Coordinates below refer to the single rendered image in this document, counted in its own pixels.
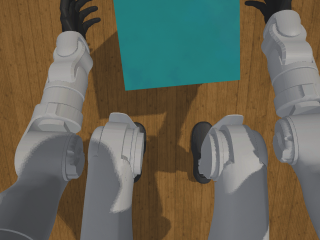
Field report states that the robot left foot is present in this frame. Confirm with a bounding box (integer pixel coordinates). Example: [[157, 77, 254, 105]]
[[134, 122, 147, 183]]

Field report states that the robot right upper arm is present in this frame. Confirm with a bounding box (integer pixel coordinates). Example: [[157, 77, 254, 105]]
[[272, 113, 320, 240]]

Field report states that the robot right forearm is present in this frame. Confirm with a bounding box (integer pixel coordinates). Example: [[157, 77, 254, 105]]
[[261, 10, 320, 118]]

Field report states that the robot left hand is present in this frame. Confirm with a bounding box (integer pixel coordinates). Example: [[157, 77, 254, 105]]
[[59, 0, 101, 40]]

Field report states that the robot left shin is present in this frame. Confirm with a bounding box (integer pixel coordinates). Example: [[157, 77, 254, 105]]
[[88, 112, 137, 177]]

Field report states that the robot left forearm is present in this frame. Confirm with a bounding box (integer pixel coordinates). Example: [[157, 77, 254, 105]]
[[14, 31, 93, 175]]

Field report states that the robot right hand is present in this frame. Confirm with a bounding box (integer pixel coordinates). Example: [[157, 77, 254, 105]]
[[244, 0, 292, 24]]

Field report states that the robot left upper arm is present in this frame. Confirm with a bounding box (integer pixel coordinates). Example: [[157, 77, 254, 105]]
[[0, 130, 85, 240]]

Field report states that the carton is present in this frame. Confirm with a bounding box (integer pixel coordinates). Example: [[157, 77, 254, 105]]
[[113, 0, 240, 91]]

